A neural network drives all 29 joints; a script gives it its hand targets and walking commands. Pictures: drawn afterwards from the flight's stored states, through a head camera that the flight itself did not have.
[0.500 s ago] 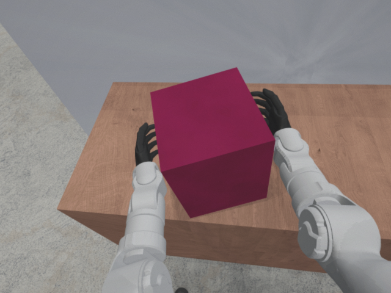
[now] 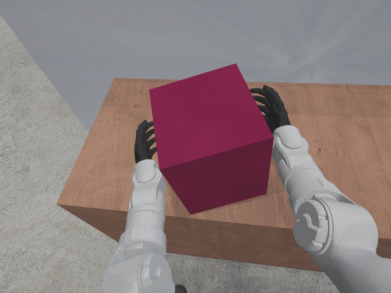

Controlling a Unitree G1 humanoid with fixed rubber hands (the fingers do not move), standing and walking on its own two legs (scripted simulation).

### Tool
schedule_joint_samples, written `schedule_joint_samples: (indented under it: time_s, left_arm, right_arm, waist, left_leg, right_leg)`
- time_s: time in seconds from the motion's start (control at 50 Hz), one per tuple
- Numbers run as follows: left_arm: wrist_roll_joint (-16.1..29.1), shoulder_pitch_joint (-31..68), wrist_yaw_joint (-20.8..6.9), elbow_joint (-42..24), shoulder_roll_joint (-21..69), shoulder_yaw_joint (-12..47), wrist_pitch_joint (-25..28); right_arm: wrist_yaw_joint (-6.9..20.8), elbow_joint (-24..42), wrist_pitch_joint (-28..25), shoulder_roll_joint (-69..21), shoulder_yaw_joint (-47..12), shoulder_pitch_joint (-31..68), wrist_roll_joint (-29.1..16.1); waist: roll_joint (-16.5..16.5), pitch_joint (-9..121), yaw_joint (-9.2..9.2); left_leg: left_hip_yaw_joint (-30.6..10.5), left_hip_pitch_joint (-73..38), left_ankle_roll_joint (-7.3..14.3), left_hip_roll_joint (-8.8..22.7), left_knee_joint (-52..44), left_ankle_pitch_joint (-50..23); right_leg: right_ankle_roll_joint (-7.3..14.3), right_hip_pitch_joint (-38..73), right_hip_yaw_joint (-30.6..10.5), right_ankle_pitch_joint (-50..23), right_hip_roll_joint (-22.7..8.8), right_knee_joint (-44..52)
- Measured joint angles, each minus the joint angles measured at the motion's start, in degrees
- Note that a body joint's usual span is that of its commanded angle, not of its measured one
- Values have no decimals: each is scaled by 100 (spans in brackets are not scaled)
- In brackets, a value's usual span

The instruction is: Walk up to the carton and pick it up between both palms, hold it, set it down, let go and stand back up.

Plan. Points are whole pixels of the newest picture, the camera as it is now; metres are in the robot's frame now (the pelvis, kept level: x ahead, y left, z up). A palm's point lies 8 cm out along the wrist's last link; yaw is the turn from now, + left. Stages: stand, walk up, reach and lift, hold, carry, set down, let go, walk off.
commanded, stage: set down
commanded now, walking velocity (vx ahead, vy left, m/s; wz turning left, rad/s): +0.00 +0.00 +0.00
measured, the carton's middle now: (211, 145) +0.43 +0.06 +0.00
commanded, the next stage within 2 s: none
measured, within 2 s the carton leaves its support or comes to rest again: rests again in 0.48 s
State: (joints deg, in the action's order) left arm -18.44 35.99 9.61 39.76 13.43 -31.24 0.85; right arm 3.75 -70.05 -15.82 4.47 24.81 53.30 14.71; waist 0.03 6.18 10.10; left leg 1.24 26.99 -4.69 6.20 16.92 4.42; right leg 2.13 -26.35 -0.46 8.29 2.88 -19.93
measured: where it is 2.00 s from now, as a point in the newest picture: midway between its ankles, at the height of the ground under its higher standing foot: outside the picture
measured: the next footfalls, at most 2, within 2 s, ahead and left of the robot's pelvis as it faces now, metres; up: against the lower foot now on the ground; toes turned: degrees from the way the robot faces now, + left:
none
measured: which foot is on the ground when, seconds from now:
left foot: down 0.00-1.00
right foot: down 0.00-1.00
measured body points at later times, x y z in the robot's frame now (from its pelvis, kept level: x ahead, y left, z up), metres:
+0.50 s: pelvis +0.00 +0.00 +0.00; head +0.09 +0.01 +0.44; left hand +0.38 +0.20 +0.03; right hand +0.47 -0.08 +0.05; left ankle +0.02 +0.17 -0.74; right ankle +0.00 -0.09 -0.74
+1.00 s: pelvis +0.00 +0.00 +0.00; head +0.10 +0.01 +0.44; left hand +0.38 +0.20 +0.03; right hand +0.47 -0.09 +0.04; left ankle +0.02 +0.17 -0.74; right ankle +0.00 -0.09 -0.74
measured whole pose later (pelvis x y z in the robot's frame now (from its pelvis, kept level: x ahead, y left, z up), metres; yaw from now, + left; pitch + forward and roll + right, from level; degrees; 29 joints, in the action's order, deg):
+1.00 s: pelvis +0.00 +0.00 +0.00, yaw -2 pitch +15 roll +0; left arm -22.4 36.7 8.8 39.0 15.1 -34.4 7.0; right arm 4.6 -65.8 -16.6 3.5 25.6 49.8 15.5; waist 1.6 4.2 9.7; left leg 3.4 27.0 -3.9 6.6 17.6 5.4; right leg 1.8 -27.0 -2.3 8.4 3.2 -20.2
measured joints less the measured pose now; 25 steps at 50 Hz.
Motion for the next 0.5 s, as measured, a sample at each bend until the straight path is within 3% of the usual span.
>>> schedule_joint_samples:
  time_s: [0.5]
  left_arm:
    - [-365, 130, -95, -211, 190, -243, 67]
  right_arm:
    - [186, 362, 74, -99, 480, -170, 303]
  waist:
    - [139, -176, 18]
  left_leg:
    - [149, -73, 65, -5, -72, -18]
  right_leg:
    - [-35, 7, -132, -52, -7, 50]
